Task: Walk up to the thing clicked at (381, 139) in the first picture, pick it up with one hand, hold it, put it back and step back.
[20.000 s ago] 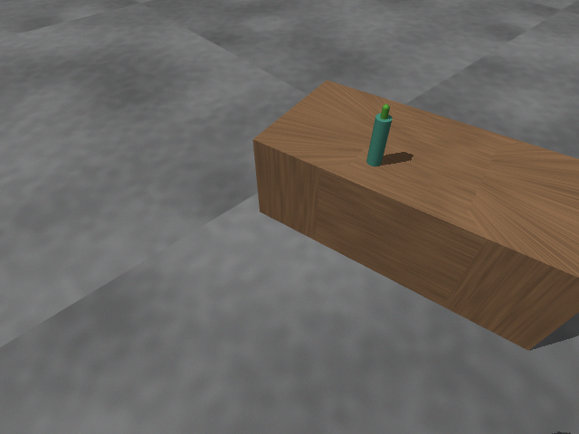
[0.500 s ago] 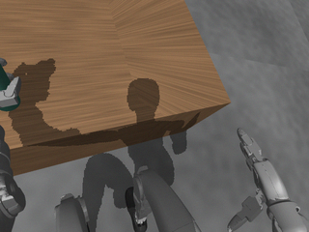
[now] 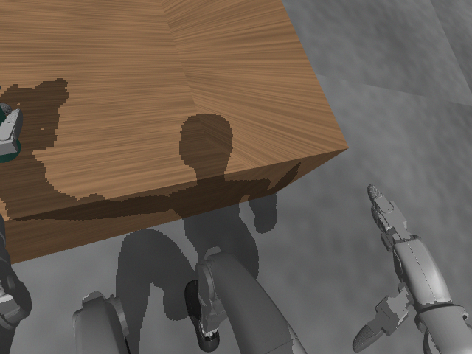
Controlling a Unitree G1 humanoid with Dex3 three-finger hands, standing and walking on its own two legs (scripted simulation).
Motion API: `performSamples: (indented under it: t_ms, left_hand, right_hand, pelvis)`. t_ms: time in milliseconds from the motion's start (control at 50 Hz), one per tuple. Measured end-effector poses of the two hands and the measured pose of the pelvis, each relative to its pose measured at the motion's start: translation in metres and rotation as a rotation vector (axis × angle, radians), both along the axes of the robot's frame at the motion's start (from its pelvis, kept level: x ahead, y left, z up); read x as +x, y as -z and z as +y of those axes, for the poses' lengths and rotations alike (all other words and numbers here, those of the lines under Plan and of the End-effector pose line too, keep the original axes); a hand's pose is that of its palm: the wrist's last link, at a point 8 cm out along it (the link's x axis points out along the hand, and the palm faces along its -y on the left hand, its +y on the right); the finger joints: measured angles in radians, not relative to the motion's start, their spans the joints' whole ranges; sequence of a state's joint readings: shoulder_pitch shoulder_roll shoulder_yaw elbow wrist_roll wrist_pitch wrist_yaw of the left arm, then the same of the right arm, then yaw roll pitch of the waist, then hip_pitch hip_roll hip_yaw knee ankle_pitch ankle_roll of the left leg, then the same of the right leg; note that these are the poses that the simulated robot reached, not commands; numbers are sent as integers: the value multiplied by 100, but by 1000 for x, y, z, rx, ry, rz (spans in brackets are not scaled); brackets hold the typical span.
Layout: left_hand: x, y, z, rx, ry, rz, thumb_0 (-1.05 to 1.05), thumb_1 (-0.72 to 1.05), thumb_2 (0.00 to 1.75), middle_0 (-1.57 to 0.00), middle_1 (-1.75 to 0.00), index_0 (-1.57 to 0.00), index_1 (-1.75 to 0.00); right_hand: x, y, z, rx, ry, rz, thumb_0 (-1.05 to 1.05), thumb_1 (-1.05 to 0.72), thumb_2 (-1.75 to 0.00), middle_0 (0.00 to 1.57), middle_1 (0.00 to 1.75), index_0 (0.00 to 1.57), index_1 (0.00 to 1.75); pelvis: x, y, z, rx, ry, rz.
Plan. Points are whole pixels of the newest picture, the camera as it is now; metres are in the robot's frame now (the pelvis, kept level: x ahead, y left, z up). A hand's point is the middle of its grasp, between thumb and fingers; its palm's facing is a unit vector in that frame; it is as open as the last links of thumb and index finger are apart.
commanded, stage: loosen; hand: left
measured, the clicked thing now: out of the picture +0.54 +0.21 -0.03
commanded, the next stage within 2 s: open in 0.08 s
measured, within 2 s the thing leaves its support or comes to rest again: neither
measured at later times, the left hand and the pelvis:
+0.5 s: hand out of the picture +0.55 +0.21 -0.05, palm faces +0.23 -0.97 +0.00, open 11.7 cm; pelvis +0.00 +0.00 +0.00, yaw +0 degrees
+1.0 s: hand out of the picture +0.56 +0.25 +0.01, palm faces +0.28 -0.96 -0.01, open 17.0 cm; pelvis +0.00 +0.00 +0.02, yaw +0 degrees
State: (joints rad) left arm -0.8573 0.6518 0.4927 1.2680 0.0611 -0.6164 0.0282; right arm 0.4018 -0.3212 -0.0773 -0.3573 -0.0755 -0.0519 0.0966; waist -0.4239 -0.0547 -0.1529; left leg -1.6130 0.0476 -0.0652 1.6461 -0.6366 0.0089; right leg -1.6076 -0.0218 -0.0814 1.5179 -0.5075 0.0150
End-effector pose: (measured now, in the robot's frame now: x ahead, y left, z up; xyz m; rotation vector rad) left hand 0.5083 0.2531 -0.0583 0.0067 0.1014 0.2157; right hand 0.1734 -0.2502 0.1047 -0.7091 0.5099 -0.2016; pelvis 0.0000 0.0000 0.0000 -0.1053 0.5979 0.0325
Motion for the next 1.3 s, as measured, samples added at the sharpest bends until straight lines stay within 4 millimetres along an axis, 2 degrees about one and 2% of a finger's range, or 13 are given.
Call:
performSamples:
  t_ms: [140, 340, 500, 700, 820, 920, 1040, 1160, 1200, 1300]
  left_hand:
    - [0, 0, 0, 4, -1, -3, -1, -10, 109, -87, -103, -93, -106]
    - [4, -5, 0, -10, -23, -39, -1, -20, 70, -90, -88, -93, -87]
    - [6, -6, 1, -8, -20, -29, 0, -35, 43, -75, -65, -76, -64]
    - [6, -6, 2, -12, -24, -33, 0, -46, 27, -56, -45, -56, -44]
    - [7, -10, 6, -11, -27, -42, -1, -53, 18, -38, -31, -39, -30]
    - [10, -33, 24, -7, -58, -83, -1, -56, 12, -26, -20, -26, -19]
    - [12, -82, 57, 21, -65, -93, -1, -59, 6, -17, -11, -16, -11]
    - [4, -127, 88, 24, -77, -58, -1, -60, 2, -11, -6, -11, -5]
    - [-1, -137, 93, 22, -71, -46, -1, -60, 2, -10, -5, -10, -4]
    - [-18, -142, 105, 89, -91, 160, -1, -60, 3, -8, -5, -8, -4]
  right_hand:
    - [-3, 0, 2, -2, -5, -1, -1, 51, -6, 6, 5, 6, 5]
    - [-7, 0, 1, -10, 2, -1, -1, 51, -5, 6, 5, 6, 5]
    - [-7, -1, 1, -2, 1, 2, -1, 51, -5, 6, 5, 6, 5]
    - [-4, 1, 1, 3, 0, 4, -1, 50, -6, 6, 5, 6, 5]
    - [0, -11, 6, -7, -20, -16, -1, 50, -6, 6, 5, 6, 5]
    - [-4, -21, 5, -9, 0, -20, -1, 50, -6, 6, 5, 7, 5]
    - [-11, -22, 0, 40, 61, 3, -1, 50, -6, 6, 5, 6, 5]
    - [-9, -15, 10, 141, 69, 37, -1, 51, -6, 6, 5, 6, 5]
    - [-6, -14, 16, 172, 57, 42, -1, 52, -6, 6, 5, 6, 5]
    - [0, -18, 26, 243, 44, 79, -1, 52, -6, 6, 5, 6, 5]
  pelvis:
    - [-3, 2, 2, -5, -1, -1]
    - [-5, 5, 1, -2, -1, 0]
    - [-4, 3, 1, -1, 1, 3]
    - [-2, 3, 0, 1, -1, 4]
    - [-1, 0, 0, 1, 1, -2]
    - [0, -7, 0, 3, 3, -18]
    - [4, -25, 2, -1, 2, -46]
    - [9, -47, 7, 2, -2, -78]
    - [11, -54, 9, 5, -3, -87]
    - [17, -74, 13, 13, -2, -124]
